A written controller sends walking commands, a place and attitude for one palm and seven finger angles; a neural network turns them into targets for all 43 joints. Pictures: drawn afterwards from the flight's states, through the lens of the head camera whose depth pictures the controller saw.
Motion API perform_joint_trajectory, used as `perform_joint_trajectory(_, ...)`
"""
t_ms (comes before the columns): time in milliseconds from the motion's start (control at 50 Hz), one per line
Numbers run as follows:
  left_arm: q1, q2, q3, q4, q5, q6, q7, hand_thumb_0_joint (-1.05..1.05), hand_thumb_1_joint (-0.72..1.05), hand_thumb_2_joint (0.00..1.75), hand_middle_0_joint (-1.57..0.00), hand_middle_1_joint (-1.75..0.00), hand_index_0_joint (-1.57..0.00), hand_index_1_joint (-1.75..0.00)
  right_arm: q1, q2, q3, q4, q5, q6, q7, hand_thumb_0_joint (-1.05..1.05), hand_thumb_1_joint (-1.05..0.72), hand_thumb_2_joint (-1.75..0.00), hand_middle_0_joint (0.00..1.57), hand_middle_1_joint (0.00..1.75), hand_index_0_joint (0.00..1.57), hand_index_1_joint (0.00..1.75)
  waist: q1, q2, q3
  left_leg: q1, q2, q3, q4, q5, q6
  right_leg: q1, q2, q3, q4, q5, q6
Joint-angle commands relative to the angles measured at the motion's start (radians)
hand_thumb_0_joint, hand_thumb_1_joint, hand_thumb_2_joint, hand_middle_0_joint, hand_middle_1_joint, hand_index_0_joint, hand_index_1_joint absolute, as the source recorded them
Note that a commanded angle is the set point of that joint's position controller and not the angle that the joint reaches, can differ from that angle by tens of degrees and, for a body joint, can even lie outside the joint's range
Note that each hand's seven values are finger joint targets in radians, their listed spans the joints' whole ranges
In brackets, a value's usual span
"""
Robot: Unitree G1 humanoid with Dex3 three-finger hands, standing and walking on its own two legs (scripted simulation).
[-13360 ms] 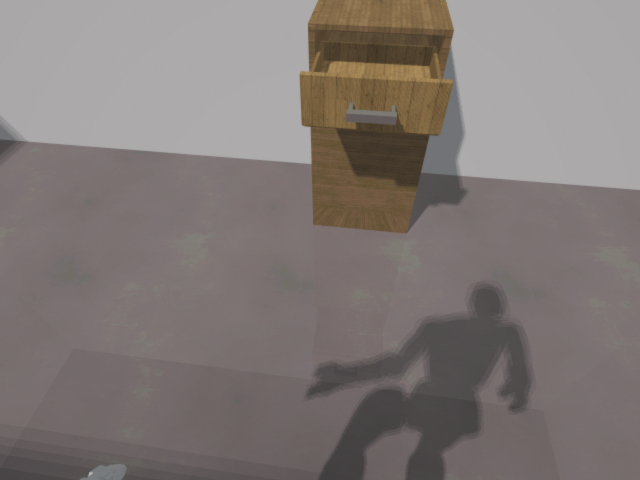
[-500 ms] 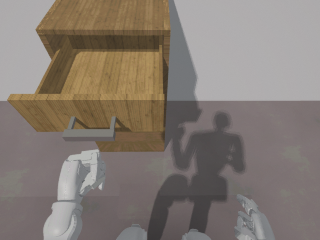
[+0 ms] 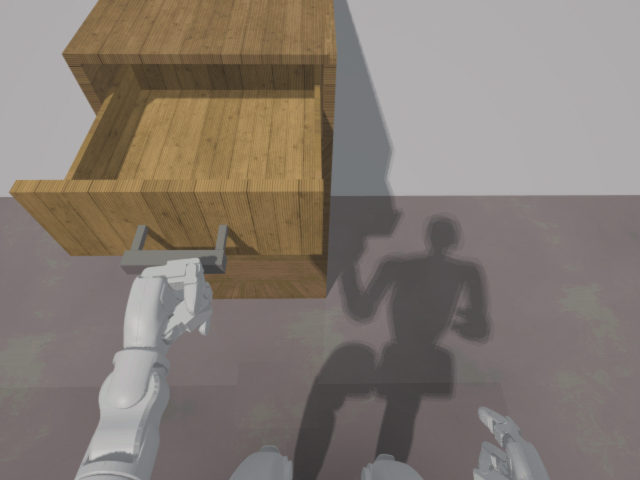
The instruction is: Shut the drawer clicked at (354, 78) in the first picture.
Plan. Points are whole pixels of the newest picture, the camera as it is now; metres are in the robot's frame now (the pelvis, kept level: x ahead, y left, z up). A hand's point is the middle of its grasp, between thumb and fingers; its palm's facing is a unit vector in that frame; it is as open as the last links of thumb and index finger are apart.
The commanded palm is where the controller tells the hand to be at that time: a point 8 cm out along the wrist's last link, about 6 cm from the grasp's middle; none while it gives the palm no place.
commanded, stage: push the drawer shut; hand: left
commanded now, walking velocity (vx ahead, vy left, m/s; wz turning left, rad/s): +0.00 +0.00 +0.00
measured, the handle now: (178, 247) +0.39 +0.20 +0.05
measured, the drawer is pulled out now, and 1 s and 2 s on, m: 0.26 0.15 0.02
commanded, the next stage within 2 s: none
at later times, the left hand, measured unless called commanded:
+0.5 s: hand (208, 265) +0.36 +0.16 +0.05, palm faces +0.02 -1.00 -0.03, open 3.1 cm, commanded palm +0.35 +0.21 +0.05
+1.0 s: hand (219, 223) +0.43 +0.15 +0.05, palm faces +0.04 -1.00 -0.03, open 3.2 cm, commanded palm +0.41 +0.21 +0.05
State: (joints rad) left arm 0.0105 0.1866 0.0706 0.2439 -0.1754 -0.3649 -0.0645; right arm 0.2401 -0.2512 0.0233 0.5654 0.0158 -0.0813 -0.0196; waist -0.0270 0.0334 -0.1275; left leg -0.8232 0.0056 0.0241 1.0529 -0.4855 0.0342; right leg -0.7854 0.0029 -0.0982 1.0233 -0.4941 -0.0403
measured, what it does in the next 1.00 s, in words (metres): stands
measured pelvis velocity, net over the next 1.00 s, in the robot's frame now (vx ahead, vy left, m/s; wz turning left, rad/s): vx -0.02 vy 0.01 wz -0.02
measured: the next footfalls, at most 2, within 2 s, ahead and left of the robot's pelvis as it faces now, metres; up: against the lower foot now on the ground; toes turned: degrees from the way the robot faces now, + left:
none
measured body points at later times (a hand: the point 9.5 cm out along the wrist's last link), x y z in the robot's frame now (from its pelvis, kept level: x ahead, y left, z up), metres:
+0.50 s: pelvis -0.02 +0.00 +0.00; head +0.06 +0.01 +0.44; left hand +0.36 +0.21 +0.05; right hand +0.11 -0.25 -0.11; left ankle +0.01 +0.10 -0.67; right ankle +0.00 -0.10 -0.67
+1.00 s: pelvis -0.02 +0.01 -0.01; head +0.08 +0.02 +0.43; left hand +0.42 +0.21 +0.05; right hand +0.05 -0.25 -0.12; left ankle +0.01 +0.10 -0.67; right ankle +0.00 -0.10 -0.67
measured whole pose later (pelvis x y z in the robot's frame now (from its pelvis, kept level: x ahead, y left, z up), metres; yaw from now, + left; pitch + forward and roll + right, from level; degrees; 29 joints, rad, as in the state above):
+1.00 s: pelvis -0.02 +0.01 -0.01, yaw -1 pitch +18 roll -2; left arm -0.60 0.27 0.24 0.90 -0.12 -0.46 -0.05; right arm 0.30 -0.26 0.02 0.65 0.00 -0.02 0.00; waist -0.10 0.03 -0.12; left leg -0.93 0.01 0.04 1.07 -0.46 0.05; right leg -0.89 0.01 -0.08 1.03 -0.45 -0.03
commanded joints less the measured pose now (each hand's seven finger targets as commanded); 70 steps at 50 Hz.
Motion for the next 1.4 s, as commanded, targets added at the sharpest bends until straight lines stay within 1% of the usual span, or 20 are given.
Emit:
perform_joint_trajectory(0,-0.302,0.111,0.062,-0.185,-0.003,-0.076,0.011,0.00,0.90,0.90,-1.40,-1.60,-1.40,-1.60,-0.027,-0.123,-0.050,-0.123,-0.001,-0.047,-0.013,0.00,-0.90,-0.90,0.20,0.30,0.20,0.30,-0.027,-0.001,-0.287,0.170,-0.004,-0.056,-0.139,0.253,-0.010,0.160,-0.001,0.085,-0.149,0.278,0.018)
perform_joint_trajectory(240,-0.507,0.145,0.098,-0.006,-0.001,-0.091,0.019,0.00,0.90,0.90,-1.40,-1.60,-1.40,-1.60,-0.013,-0.131,-0.046,-0.084,0.003,-0.032,-0.018,0.00,-0.90,-0.90,0.20,0.30,0.20,0.30,-0.045,-0.032,-0.266,0.148,-0.003,-0.059,-0.149,0.178,-0.008,0.127,0.005,0.092,-0.169,0.195,0.021)
perform_joint_trajectory(340,-0.599,0.179,0.131,0.055,0.000,-0.100,0.014,0.00,0.90,0.90,-1.40,-1.60,-1.40,-1.60,-0.001,-0.132,-0.042,-0.075,0.001,-0.026,-0.018,0.00,-0.90,-0.90,0.20,0.30,0.20,0.30,-0.043,0.004,-0.303,0.145,-0.006,-0.056,-0.151,0.176,-0.009,0.143,0.005,0.100,-0.167,0.197,0.019)
perform_joint_trajectory(420,-0.644,0.214,0.165,0.116,-0.002,-0.108,0.007,0.00,0.90,0.90,-1.40,-1.60,-1.40,-1.60,0.020,-0.138,-0.044,-0.068,0.000,-0.020,-0.016,0.00,-0.90,-0.90,0.20,0.30,0.20,0.30,-0.043,-0.021,-0.321,0.136,-0.004,-0.060,-0.151,0.190,-0.010,0.152,0.009,0.097,-0.161,0.211,0.018)
perform_joint_trajectory(500,-0.712,0.161,0.123,0.132,-0.002,-0.119,0.006,0.00,0.90,0.90,-1.40,-1.60,-1.40,-1.60,0.033,-0.136,-0.048,-0.060,-0.002,-0.019,-0.008,0.00,-0.90,-0.90,0.20,0.30,0.20,0.30,-0.057,0.013,-0.335,0.193,0.001,-0.067,-0.156,0.211,-0.015,0.107,0.013,0.083,-0.155,0.223,0.016)
perform_joint_trajectory(520,-0.707,0.202,0.161,0.158,-0.001,-0.120,0.012,0.00,0.90,0.90,-1.40,-1.60,-1.40,-1.60,0.042,-0.145,-0.050,-0.058,-0.004,-0.016,-0.007,0.00,-0.90,-0.90,0.20,0.30,0.20,0.30,-0.052,-0.018,-0.332,0.174,0.002,-0.072,-0.156,0.215,-0.014,0.113,0.016,0.080,-0.151,0.223,0.015)
perform_joint_trajectory(580,-0.794,0.208,0.160,0.204,0.009,-0.129,0.016,0.00,0.90,0.90,-1.40,-1.60,-1.40,-1.60,0.052,-0.144,-0.049,-0.044,-0.004,-0.009,-0.006,0.00,-0.90,-0.90,0.20,0.30,0.20,0.30,-0.067,-0.031,-0.318,0.145,0.001,-0.068,-0.153,0.174,-0.012,0.103,0.013,0.088,-0.157,0.190,0.020)
perform_joint_trajectory(640,-0.831,0.229,0.172,0.238,0.021,-0.135,0.016,0.00,0.90,0.90,-1.40,-1.60,-1.40,-1.60,0.062,-0.148,-0.050,-0.041,-0.006,-0.003,-0.005,0.00,-0.90,-0.90,0.20,0.30,0.20,0.30,-0.064,0.023,-0.334,0.173,0.002,-0.074,-0.158,0.191,-0.016,0.079,0.016,0.083,-0.145,0.194,0.013)
perform_joint_trajectory(660,-0.856,0.196,0.149,0.261,0.018,-0.132,0.015,0.00,0.90,0.90,-1.40,-1.60,-1.40,-1.60,0.066,-0.145,-0.049,-0.037,-0.006,-0.001,-0.004,0.00,-0.90,-0.90,0.20,0.30,0.20,0.30,-0.079,0.011,-0.326,0.179,0.003,-0.074,-0.155,0.189,-0.014,0.062,0.017,0.080,-0.151,0.192,0.016)
perform_joint_trajectory(700,-0.892,0.233,0.177,0.274,0.024,-0.140,0.019,0.00,0.90,0.90,-1.40,-1.60,-1.40,-1.60,0.079,-0.150,-0.053,-0.031,-0.008,0.002,-0.004,0.00,-0.90,-0.90,0.20,0.30,0.20,0.30,-0.073,0.010,-0.352,0.177,0.003,-0.074,-0.151,0.196,-0.016,0.073,0.016,0.085,-0.146,0.198,0.015)
perform_joint_trajectory(780,-0.966,0.213,0.162,0.322,0.032,-0.147,0.025,0.00,0.90,0.90,-1.40,-1.60,-1.40,-1.60,0.100,-0.153,-0.056,-0.018,-0.013,0.009,0.001,0.00,-0.90,-0.90,0.20,0.30,0.20,0.30,-0.090,0.024,-0.371,0.214,0.008,-0.085,-0.147,0.224,-0.019,0.032,0.021,0.074,-0.137,0.206,0.014)
perform_joint_trajectory(880,-1.012,0.251,0.200,0.409,0.043,-0.157,0.029,0.00,0.90,0.90,-1.40,-1.60,-1.40,-1.60,0.123,-0.157,-0.057,-0.009,-0.019,0.023,0.006,0.00,-0.90,-0.90,0.20,0.30,0.20,0.30,-0.091,0.000,-0.380,0.190,0.007,-0.080,-0.139,0.236,-0.015,0.039,0.023,0.077,-0.134,0.220,0.015)
perform_joint_trajectory(900,-1.049,0.242,0.186,0.419,0.043,-0.159,0.026,0.00,0.90,0.90,-1.40,-1.60,-1.40,-1.60,0.123,-0.155,-0.054,-0.007,-0.019,0.024,0.007,0.00,-0.90,-0.90,0.20,0.30,0.20,0.30,-0.107,0.002,-0.372,0.175,0.006,-0.077,-0.134,0.219,-0.012,0.034,0.022,0.081,-0.137,0.212,0.019)
perform_joint_trajectory(940,-1.074,0.291,0.226,0.441,0.052,-0.169,0.025,0.00,0.90,0.90,-1.40,-1.60,-1.40,-1.60,0.138,-0.158,-0.053,-0.004,-0.024,0.030,0.008,0.00,-0.90,-0.90,0.20,0.30,0.20,0.30,-0.093,0.031,-0.394,0.176,0.004,-0.077,-0.130,0.237,-0.013,0.039,0.023,0.085,-0.125,0.225,0.015)
perform_joint_trajectory(1000,-1.125,0.282,0.219,0.495,0.055,-0.173,0.018,0.00,0.90,0.90,-1.40,-1.60,-1.40,-1.60,0.148,-0.155,-0.051,0.001,-0.026,0.038,0.011,0.00,-0.90,-0.90,0.20,0.30,0.20,0.30,-0.114,0.018,-0.384,0.164,0.006,-0.077,-0.121,0.228,-0.010,0.020,0.025,0.084,-0.126,0.219,0.018)
perform_joint_trajectory(1040,-1.125,0.336,0.265,0.532,0.059,-0.177,0.013,0.00,0.90,0.90,-1.40,-1.60,-1.40,-1.60,0.161,-0.163,-0.053,0.003,-0.029,0.044,0.011,0.00,-0.90,-0.90,0.20,0.30,0.20,0.30,-0.107,0.001,-0.392,0.141,0.004,-0.074,-0.114,0.227,-0.008,0.031,0.025,0.089,-0.122,0.224,0.019)
perform_joint_trajectory(1120,-1.195,0.352,0.266,0.556,0.068,-0.183,0.004,0.00,0.90,0.90,-1.40,-1.60,-1.40,-1.60,0.179,-0.165,-0.051,0.003,-0.033,0.055,0.013,0.00,-0.90,-0.90,0.20,0.30,0.20,0.30,-0.118,0.054,-0.421,0.164,0.006,-0.077,-0.103,0.247,-0.008,0.006,0.028,0.087,-0.110,0.232,0.016)
perform_joint_trajectory(1180,-1.251,0.349,0.261,0.596,0.073,-0.178,0.007,0.00,0.90,0.90,-1.40,-1.60,-1.40,-1.60,0.196,-0.168,-0.050,0.013,-0.036,0.064,0.015,0.00,-0.90,-0.90,0.20,0.30,0.20,0.30,-0.141,0.037,-0.414,0.155,0.010,-0.081,-0.096,0.246,-0.005,-0.016,0.029,0.087,-0.116,0.227,0.021)
perform_joint_trajectory(1220,-1.247,0.395,0.300,0.620,0.077,-0.178,0.007,0.00,0.90,0.90,-1.40,-1.60,-1.40,-1.60,0.211,-0.174,-0.051,0.014,-0.040,0.070,0.016,0.00,-0.90,-0.90,0.20,0.30,0.20,0.30,-0.133,0.022,-0.425,0.134,0.008,-0.079,-0.090,0.254,-0.003,0.003,0.032,0.090,-0.111,0.239,0.020)
perform_joint_trajectory(1380,-1.296,0.410,0.301,0.649,0.091,-0.175,-0.004,0.00,0.90,0.90,-1.40,-1.60,-1.40,-1.60,0.242,-0.171,-0.049,0.015,-0.044,0.096,0.025,0.00,-0.90,-0.90,0.20,0.30,0.20,0.30,-0.147,0.063,-0.459,0.151,0.012,-0.077,-0.076,0.315,-0.003,0.005,0.037,0.091,-0.107,0.290,0.020)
